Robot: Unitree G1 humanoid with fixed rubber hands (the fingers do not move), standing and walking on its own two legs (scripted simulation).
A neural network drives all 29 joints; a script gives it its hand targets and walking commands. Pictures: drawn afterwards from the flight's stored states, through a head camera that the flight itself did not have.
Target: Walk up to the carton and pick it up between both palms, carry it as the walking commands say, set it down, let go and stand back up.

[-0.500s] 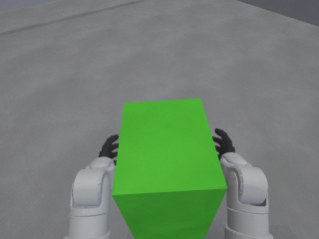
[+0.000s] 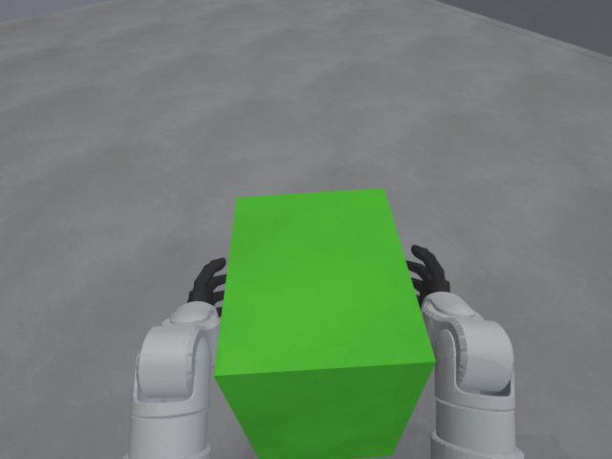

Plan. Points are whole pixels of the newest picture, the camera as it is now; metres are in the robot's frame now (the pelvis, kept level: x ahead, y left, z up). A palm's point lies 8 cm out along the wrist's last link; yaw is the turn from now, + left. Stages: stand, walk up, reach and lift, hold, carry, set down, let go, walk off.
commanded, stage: carry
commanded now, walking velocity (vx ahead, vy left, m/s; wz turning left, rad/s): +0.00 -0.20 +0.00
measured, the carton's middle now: (319, 334) +0.28 -0.01 +0.02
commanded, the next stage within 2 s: none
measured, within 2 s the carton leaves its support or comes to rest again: neither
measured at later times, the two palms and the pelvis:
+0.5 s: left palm (312, 375) +0.21 +0.00 +0.09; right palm (570, 356) +0.22 -0.27 +0.09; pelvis -0.07 -0.13 +0.00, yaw +0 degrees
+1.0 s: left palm (454, 444) +0.14 -0.13 +0.09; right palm out of the picture +0.15 -0.40 +0.09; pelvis -0.13 -0.26 +0.00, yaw +0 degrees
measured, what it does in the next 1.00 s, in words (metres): steps to the right: left foot, then right foot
